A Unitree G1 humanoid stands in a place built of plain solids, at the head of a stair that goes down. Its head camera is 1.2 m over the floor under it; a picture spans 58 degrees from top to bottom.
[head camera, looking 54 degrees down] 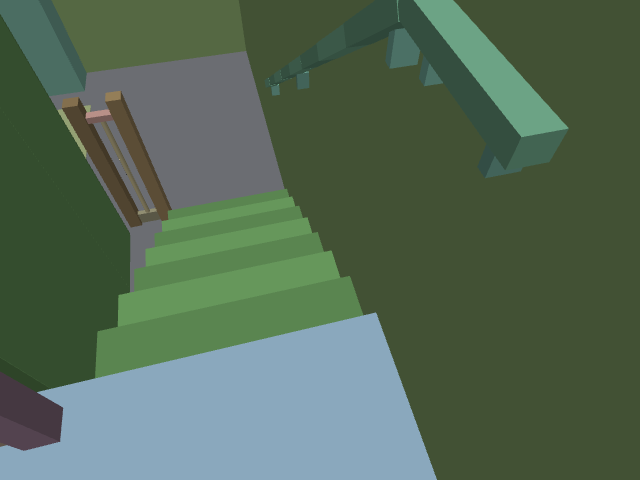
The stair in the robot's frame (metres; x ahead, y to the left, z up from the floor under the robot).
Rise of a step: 0.18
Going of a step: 0.25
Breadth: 0.90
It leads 14 degrees to the left of straight ahead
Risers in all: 8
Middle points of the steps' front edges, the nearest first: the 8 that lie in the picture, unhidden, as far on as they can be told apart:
0.49 0.26 0.00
0.73 0.32 -0.18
0.96 0.38 -0.36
1.20 0.45 -0.54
1.44 0.51 -0.72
1.68 0.57 -0.89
1.92 0.63 -1.07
2.16 0.69 -1.25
